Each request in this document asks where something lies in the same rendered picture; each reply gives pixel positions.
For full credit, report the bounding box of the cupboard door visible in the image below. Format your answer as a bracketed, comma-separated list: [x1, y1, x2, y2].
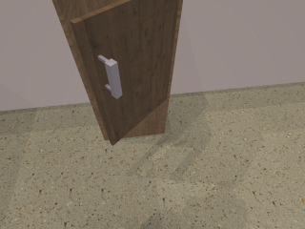
[70, 0, 179, 146]

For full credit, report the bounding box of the handle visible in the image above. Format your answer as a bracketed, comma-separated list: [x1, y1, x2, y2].
[97, 54, 123, 99]

